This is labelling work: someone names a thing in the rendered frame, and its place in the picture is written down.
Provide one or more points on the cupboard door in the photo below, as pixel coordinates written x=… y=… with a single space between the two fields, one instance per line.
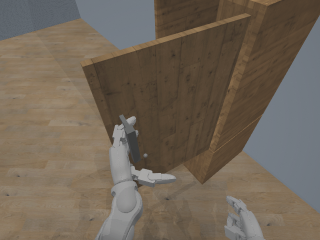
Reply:
x=175 y=86

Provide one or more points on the handle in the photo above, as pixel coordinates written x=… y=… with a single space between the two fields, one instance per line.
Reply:
x=131 y=139

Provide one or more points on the right robot hand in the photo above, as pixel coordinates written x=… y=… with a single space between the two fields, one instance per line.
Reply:
x=243 y=227

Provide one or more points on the left robot hand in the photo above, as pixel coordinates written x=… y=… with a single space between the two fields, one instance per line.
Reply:
x=121 y=169

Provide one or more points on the robot left forearm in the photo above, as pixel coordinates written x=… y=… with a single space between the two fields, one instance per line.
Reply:
x=126 y=209

